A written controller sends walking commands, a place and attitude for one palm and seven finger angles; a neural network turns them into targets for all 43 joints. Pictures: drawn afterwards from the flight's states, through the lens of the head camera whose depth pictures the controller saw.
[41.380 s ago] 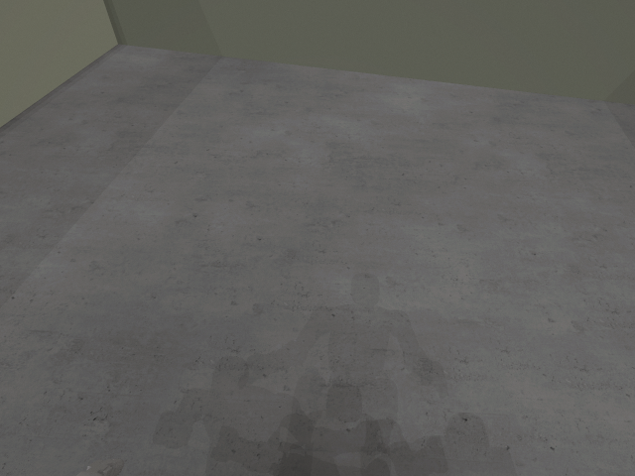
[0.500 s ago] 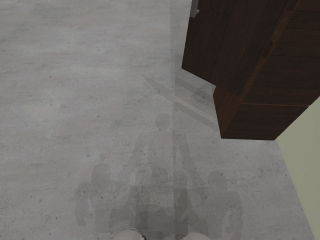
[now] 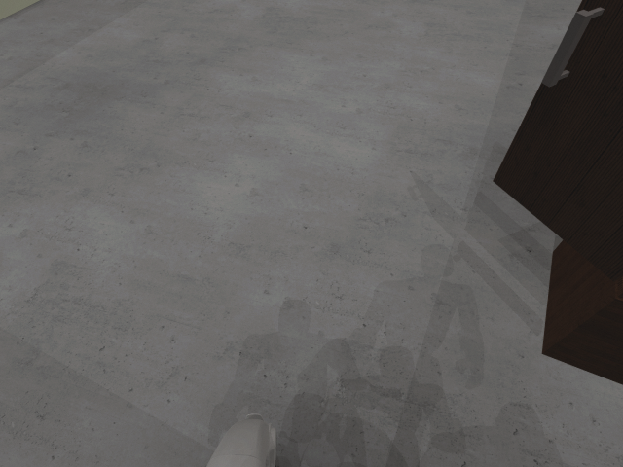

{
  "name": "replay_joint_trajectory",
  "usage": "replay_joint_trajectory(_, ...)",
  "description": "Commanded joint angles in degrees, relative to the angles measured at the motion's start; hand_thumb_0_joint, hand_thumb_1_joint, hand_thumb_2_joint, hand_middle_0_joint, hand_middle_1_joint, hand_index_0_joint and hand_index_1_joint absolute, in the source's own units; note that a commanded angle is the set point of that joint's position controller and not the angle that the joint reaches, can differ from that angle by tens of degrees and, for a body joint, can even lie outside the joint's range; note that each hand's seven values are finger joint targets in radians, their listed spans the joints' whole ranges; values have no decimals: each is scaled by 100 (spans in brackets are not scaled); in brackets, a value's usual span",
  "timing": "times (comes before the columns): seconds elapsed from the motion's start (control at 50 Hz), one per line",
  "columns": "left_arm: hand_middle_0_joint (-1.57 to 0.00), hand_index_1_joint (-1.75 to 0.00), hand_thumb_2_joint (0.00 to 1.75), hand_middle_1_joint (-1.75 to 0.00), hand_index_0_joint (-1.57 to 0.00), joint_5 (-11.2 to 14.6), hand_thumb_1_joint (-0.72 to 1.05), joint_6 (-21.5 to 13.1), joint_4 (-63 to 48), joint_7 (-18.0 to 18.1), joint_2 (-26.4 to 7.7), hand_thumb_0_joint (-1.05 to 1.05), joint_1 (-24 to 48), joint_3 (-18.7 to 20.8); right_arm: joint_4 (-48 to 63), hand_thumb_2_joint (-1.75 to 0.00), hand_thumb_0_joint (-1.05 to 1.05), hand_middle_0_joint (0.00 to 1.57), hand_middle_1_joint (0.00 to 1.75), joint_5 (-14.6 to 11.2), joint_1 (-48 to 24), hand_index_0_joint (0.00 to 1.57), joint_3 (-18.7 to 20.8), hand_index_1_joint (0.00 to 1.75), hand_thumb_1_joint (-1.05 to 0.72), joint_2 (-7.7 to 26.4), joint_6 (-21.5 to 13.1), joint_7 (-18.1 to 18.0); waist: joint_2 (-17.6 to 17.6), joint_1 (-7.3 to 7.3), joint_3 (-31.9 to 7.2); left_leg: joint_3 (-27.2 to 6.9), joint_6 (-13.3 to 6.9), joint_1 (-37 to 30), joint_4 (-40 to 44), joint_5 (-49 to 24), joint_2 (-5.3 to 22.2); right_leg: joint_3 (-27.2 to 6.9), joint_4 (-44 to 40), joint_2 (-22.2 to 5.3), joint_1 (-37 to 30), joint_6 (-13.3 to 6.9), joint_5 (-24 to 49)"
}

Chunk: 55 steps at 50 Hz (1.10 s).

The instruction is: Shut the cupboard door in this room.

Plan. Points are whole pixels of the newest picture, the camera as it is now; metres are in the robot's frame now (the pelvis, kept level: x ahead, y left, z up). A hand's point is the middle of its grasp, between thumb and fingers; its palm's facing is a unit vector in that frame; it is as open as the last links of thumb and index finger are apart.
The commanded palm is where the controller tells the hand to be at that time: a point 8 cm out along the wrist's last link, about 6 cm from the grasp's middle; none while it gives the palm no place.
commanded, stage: walk to a spot facing it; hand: left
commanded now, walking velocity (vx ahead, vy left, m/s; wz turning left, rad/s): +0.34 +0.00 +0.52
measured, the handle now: (572, 48) +0.85 -0.49 +0.08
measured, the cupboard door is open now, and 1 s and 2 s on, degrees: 54 54 54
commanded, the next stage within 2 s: turn to face it in 0.44 s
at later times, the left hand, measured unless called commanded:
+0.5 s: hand (176, 385) +0.25 +0.24 -0.17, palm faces +0.18 -0.97 -0.18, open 7.4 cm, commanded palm none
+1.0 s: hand (182, 325) +0.37 +0.27 -0.19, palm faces +0.08 -0.98 -0.19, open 7.3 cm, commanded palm none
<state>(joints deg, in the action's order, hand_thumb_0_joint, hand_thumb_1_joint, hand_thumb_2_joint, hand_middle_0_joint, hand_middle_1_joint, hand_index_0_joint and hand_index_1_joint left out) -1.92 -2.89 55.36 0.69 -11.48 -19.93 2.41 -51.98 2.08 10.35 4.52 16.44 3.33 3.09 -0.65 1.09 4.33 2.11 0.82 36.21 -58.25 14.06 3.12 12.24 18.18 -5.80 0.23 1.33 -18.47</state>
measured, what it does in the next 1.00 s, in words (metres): walks ahead: left foot, then right foot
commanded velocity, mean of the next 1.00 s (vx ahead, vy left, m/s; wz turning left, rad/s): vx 0.16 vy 0.00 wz -0.16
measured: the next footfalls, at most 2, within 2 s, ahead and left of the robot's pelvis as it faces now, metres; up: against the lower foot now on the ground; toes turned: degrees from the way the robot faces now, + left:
left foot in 0.18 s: +0.18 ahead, +0.15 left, +0.00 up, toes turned +13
right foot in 0.58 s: +0.39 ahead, -0.05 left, +0.00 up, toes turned +5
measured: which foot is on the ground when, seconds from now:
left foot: up 0.00-0.16, down 0.18-0.60, up 0.62-0.96, down 0.98-1.00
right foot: down 0.00-0.16, up 0.18-0.56, down 0.58-0.98, up 1.00-1.00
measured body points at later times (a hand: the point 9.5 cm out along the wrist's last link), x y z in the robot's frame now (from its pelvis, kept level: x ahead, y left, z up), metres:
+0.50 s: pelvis +0.20 +0.05 -0.01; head +0.23 +0.05 +0.44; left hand +0.24 +0.29 -0.15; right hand +0.26 -0.18 -0.16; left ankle +0.14 +0.14 -0.75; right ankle +0.32 -0.08 -0.71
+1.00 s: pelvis +0.34 +0.08 -0.02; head +0.38 +0.10 +0.43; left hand +0.37 +0.32 -0.18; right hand +0.45 -0.15 -0.15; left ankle +0.37 +0.19 -0.75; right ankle +0.35 -0.05 -0.74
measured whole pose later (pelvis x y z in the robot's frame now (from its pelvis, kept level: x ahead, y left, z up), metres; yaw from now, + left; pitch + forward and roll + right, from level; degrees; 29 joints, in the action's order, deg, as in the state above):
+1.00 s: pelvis +0.34 +0.08 -0.02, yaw +0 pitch +1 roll -2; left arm -0.9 2.5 56.7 0.6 -11.2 -14.8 4.6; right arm -53.2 1.4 8.2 0.9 8.9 -0.3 -1.3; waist 0.9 -1.1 3.6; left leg 2.7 -0.2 19.8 -33.7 14.6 2.7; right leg -3.5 34.7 3.0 17.7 0.2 -20.4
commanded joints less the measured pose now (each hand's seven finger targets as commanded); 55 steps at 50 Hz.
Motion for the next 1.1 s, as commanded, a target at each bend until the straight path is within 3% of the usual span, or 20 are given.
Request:
replay_joint_trajectory(0.0,-20,-30,90,-30,-20,5,90,-139,-46,39,-947,0,-894,215,814,-90,0,20,30,-49,-1325,20,-175,30,-90,-128,-255,103,1178,-507,238,490,-161,645,1172,66,-72,-235,-183,-1282,-911,-521,3678)
replay_joint_trajectory(0.06,-20,-30,90,-30,-20,33,90,-146,-77,36,-1142,0,-838,225,723,-90,0,20,30,-40,-1001,20,-200,30,-90,-65,-323,73,1174,-269,-27,904,-427,-684,1883,317,-482,35,462,-1375,-619,-507,5257)
replay_joint_trajectory(0.1,-20,-30,90,-30,-20,84,90,-131,-77,28,-1279,0,-660,215,421,-90,0,20,30,6,121,20,-104,30,-90,242,-358,-15,1062,307,-664,986,-640,-2513,2458,133,-739,399,1982,-1244,45,-299,5314)
replay_joint_trajectory(0.12,-20,-30,90,-30,-20,129,90,-136,-184,-15,-1286,0,-496,193,211,-90,0,20,30,27,1014,20,16,30,-90,663,-367,-89,736,797,-1292,441,-861,-4323,2732,-280,-270,387,3344,-1180,1274,-138,3896)
replay_joint_trajectory(0.14,-20,-30,90,-30,-20,156,90,-108,-446,-115,-863,0,-568,172,73,-90,0,20,30,69,1657,20,214,30,-90,1484,-406,-162,-930,927,-1918,-2527,-1682,-5794,3002,-730,1744,189,5460,-208,3315,164,-766)
replay_joint_trajectory(0.16,-20,-30,90,-30,-20,134,90,-67,-789,-86,-826,0,175,140,-31,-90,0,20,30,-85,1975,20,257,30,-90,1707,-405,-230,-444,1058,-1837,-3243,-1974,-5638,3663,-1200,2345,-730,6165,-87,4062,49,-1404)
replay_joint_trajectory(0.22,-20,-30,90,-30,-20,37,90,22,-545,-102,-609,0,381,191,191,-90,0,20,30,-81,706,20,-6,30,-90,755,-559,-365,-595,432,-495,-1991,-1384,-3127,4282,484,1645,-1234,5659,-520,3820,10,-419)
replay_joint_trajectory(0.28,-20,-30,90,-30,-20,-18,90,177,-234,-166,-301,0,-130,167,140,-90,0,20,30,-73,319,20,-139,30,-90,359,-641,-391,-604,-40,-250,-1229,-1247,-2298,4534,144,1101,-1080,4615,-397,3172,67,-18)
replay_joint_trajectory(0.48,-20,-30,90,-30,-20,11,90,153,-538,-223,-297,0,945,184,-347,-90,0,20,30,-63,739,20,-65,30,-90,181,-651,-411,-337,-80,166,-862,-1205,-2164,4419,-117,888,-829,1939,79,2108,67,1004)
replay_joint_trajectory(0.52,-20,-30,90,-30,-20,11,90,108,-412,-198,-388,0,513,219,-432,-90,0,20,30,-66,711,20,-71,30,-90,143,-621,-425,-293,-309,61,-709,-993,-2070,3781,-451,693,-745,1347,267,1266,-14,1143)
replay_joint_trajectory(0.54,-20,-30,90,-30,-20,8,90,63,-245,-161,-522,0,32,244,-488,-90,0,20,30,-98,788,20,-96,30,-90,36,-620,-425,-7,-500,-174,-423,-782,-1945,3049,-654,411,-966,1017,213,554,-130,1179)
replay_joint_trajectory(0.58,-20,-30,90,-30,-20,1,90,-11,72,-60,-1221,0,-956,366,-407,-90,0,20,30,-153,1214,20,-149,30,-90,-345,-633,-396,1707,-662,-916,408,-267,-640,224,1930,-675,-3703,-8,-1761,-899,-1207,2217)
replay_joint_trajectory(0.6,-20,-30,90,-30,-20,77,90,-19,96,3,-1067,0,-776,342,-450,-90,0,20,30,-132,1188,20,-124,30,-90,-158,-548,-439,2003,-549,-1024,-138,-237,-610,-554,2230,-369,-4001,-200,-1808,-587,-1436,2625)
replay_joint_trajectory(0.66,-20,-30,90,-30,-20,69,90,9,-114,91,-605,0,189,244,-464,-90,0,20,30,-133,756,20,-190,30,-90,-348,-528,-431,408,-232,-709,-250,-40,-669,-458,1363,54,-2688,62,-1255,216,-1522,4016)
replay_joint_trajectory(0.74,-20,-30,90,-30,-20,46,90,36,-125,93,-593,0,390,318,-396,-90,0,20,30,-115,800,20,-221,30,-90,-563,-356,-429,678,-56,-884,46,159,-1081,584,985,-22,-2155,221,-816,526,-1277,4851)
replay_joint_trajectory(0.9,-20,-30,90,-30,-20,78,90,317,-368,35,-849,0,878,435,-82,-90,0,20,30,-161,638,20,-147,30,-90,-207,-340,-489,807,147,-675,-26,215,-2504,2745,-128,-137,-2600,523,-376,1762,-819,2108)
replay_joint_trajectory(0.92,-20,-30,90,-30,-20,106,90,355,-444,21,-692,0,878,399,-131,-90,0,20,30,-137,787,20,-119,30,-90,2,-397,-519,359,189,-689,-181,132,-3157,3350,-358,162,-2451,826,-49,2281,-593,1389)
replay_joint_trajectory(0.96,-20,-30,90,-30,-20,151,90,397,-673,-55,-375,0,778,328,5,-90,0,20,30,-10,1001,20,28,30,-90,829,-406,-568,-1617,269,-655,-2269,-987,-3318,4237,-1039,2386,-1225,3088,958,3257,-38,-1775)
replay_joint_trajectory(1.0,-20,-30,90,-30,-20,58,90,444,-662,-117,-626,0,957,384,121,-90,0,20,30,-4,632,20,-32,30,-90,654,-432,-592,-1064,95,-476,-1998,-1186,-2946,4139,-1870,2264,-1437,4521,572,3368,29,-1492)
replay_joint_trajectory(1.08,-20,-30,90,-30,-20,91,90,586,-599,-214,-482,0,806,395,314,-90,0,20,30,-28,161,20,-83,30,-90,443,-399,-575,-830,-112,-548,-345,-883,-2841,3960,-2356,1635,-1196,4605,371,3038,206,-672)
